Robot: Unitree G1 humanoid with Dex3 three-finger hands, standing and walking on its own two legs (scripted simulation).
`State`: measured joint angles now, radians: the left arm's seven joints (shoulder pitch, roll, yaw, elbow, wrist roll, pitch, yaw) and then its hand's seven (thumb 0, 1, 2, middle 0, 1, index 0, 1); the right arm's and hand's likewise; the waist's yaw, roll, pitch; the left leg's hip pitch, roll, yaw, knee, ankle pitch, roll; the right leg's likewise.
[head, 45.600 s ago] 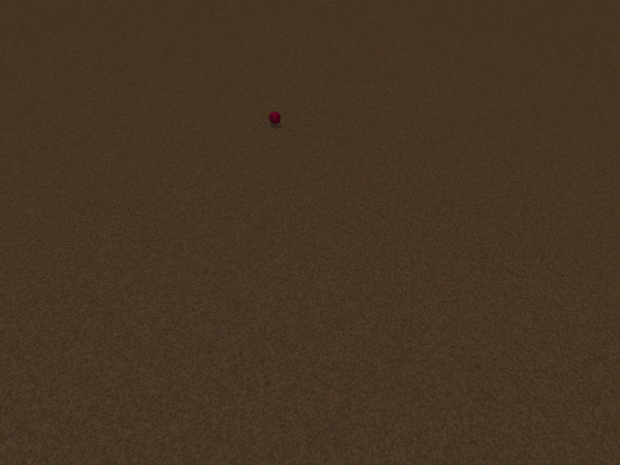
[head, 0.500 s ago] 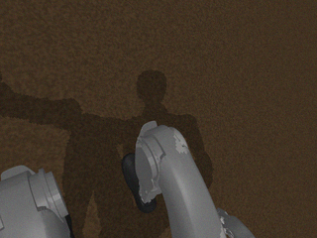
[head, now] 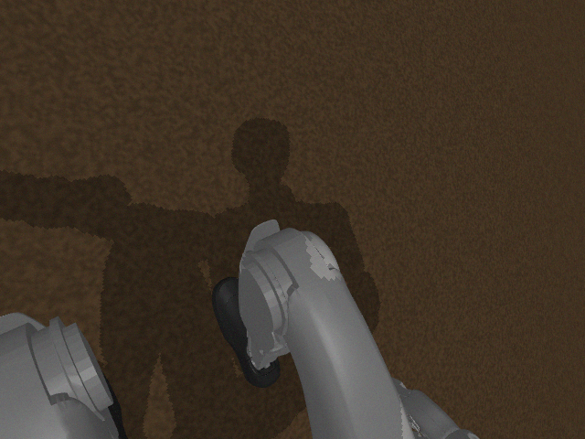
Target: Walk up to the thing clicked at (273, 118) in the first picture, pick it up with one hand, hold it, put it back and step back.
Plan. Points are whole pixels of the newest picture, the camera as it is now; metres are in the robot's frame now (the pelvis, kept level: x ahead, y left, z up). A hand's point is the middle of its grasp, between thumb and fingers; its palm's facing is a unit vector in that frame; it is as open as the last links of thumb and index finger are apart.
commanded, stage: rest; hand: left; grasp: from above
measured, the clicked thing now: out of the picture +0.49 +0.34 -0.26
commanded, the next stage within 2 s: open in 0.32 s
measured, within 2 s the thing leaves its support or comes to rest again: rests again in 0.54 s
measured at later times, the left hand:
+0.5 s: hand out of the picture +0.48 +0.33 -0.26, palm faces -0.45 -0.13 -0.88, open 8.3 cm
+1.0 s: hand out of the picture +0.48 +0.33 -0.25, palm faces -0.46 -0.14 -0.88, open 13.0 cm
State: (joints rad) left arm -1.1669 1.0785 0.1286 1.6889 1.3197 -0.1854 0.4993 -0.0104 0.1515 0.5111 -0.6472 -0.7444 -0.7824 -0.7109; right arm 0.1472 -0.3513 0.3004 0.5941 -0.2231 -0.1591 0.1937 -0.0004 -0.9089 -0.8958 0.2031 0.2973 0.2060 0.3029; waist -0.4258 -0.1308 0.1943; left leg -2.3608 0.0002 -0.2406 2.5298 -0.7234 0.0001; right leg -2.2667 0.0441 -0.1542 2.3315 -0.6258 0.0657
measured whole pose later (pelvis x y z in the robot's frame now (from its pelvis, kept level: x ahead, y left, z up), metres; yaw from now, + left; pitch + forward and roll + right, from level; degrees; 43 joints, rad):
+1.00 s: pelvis +0.00 +0.00 +0.00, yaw -2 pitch +30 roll -16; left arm -1.17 1.14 0.08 1.69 1.29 -0.21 0.50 0.00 -0.32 0.83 -0.21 -0.94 -0.23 -0.92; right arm 0.12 -0.35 0.38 0.59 -0.23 -0.15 0.18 0.00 -0.90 -0.90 0.20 0.30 0.21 0.30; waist -0.44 -0.15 0.21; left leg -2.36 0.01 -0.27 2.53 -0.72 0.00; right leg -2.25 0.05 -0.18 2.31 -0.61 0.07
